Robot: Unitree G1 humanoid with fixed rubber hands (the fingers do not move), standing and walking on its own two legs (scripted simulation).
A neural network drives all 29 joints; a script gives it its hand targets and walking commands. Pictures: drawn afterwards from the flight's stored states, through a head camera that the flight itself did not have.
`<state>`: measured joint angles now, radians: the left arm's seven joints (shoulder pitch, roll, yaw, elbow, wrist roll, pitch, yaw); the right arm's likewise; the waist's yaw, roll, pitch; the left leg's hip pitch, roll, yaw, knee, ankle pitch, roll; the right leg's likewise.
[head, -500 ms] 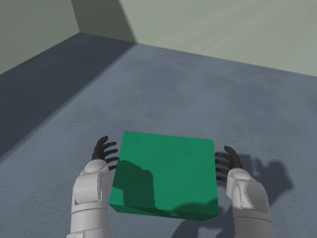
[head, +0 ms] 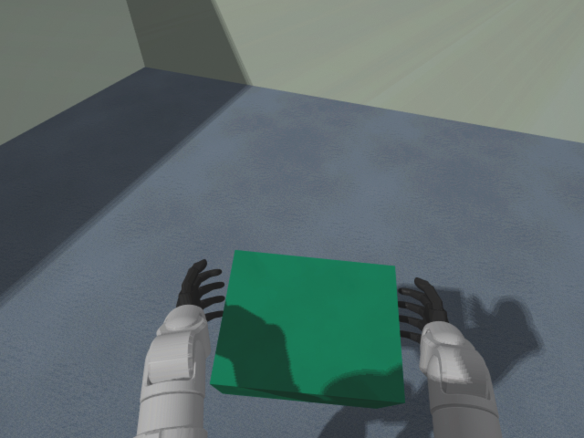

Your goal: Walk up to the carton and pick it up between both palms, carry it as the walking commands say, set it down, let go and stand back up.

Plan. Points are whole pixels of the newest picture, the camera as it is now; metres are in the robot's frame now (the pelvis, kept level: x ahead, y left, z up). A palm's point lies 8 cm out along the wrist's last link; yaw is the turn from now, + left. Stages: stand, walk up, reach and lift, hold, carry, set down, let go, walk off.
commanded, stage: hold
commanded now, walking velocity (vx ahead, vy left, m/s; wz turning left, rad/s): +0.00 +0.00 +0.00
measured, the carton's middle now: (307, 331) +0.30 +0.00 -0.06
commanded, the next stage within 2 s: set down in 0.38 s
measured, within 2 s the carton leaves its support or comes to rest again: neither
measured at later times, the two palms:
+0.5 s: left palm (209, 298) +0.30 +0.14 +0.05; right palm (448, 308) +0.28 -0.20 +0.04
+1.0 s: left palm (213, 317) +0.31 +0.14 -0.01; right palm (436, 329) +0.28 -0.20 -0.02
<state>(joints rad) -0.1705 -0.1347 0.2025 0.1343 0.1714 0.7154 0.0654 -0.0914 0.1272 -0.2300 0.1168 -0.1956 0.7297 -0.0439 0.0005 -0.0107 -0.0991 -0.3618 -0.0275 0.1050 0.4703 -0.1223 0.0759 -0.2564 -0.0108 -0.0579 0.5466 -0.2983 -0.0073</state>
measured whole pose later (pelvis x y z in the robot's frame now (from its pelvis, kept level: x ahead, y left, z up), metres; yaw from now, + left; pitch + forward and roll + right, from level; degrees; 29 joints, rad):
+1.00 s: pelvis +0.01 -0.03 +0.00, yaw -3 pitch -1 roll +1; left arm -0.29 -0.08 0.35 0.49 0.31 0.46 -0.03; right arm -0.25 0.14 -0.34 0.50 -0.24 0.44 0.01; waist 0.02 -0.06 0.02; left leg -0.30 -0.02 0.07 0.46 -0.14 0.04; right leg -0.22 0.03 -0.02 0.54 -0.31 -0.05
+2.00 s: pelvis -0.05 -0.02 -0.13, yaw -3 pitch +34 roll +0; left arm -0.66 -0.02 0.39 0.49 0.20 0.31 0.05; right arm -0.68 0.11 -0.50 0.58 -0.25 0.27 0.01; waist 0.02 -0.06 -0.08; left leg -1.47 -0.01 0.05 1.15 -0.27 0.05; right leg -1.38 0.05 -0.02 1.26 -0.47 -0.05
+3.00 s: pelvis -0.07 -0.01 -0.27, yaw -5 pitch +49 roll -1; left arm -0.95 0.13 0.39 0.66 0.10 0.30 0.09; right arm -0.96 0.02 -0.43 0.64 -0.18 0.30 -0.06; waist 0.02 -0.05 -0.15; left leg -2.13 -0.01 0.05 1.63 -0.36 0.05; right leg -2.03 0.07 -0.03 1.74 -0.58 -0.03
